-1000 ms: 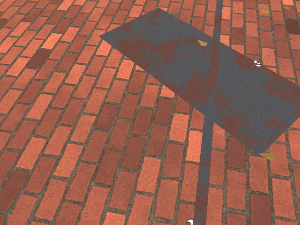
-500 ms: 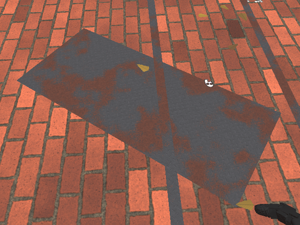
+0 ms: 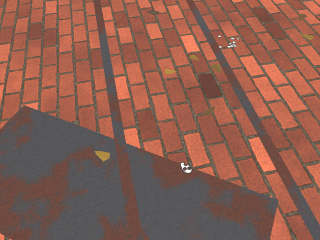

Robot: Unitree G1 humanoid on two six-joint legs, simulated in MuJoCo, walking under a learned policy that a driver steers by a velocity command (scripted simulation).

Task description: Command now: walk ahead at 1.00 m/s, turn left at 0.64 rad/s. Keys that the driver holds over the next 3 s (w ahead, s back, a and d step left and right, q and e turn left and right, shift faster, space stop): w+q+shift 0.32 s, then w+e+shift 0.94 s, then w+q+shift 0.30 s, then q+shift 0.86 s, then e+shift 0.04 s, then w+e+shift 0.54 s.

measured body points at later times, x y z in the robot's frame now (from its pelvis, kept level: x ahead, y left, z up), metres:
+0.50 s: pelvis +0.47 +0.09 -0.01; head +0.48 +0.08 +0.44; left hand +0.57 +0.36 -0.10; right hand +0.55 -0.18 -0.14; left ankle +0.41 +0.07 -0.74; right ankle +0.60 -0.07 -0.65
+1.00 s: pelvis +0.95 +0.17 +0.00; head +0.97 +0.17 +0.45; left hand +0.88 +0.44 -0.13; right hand +1.21 -0.02 -0.04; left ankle +1.12 +0.38 -0.67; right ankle +0.87 +0.13 -0.74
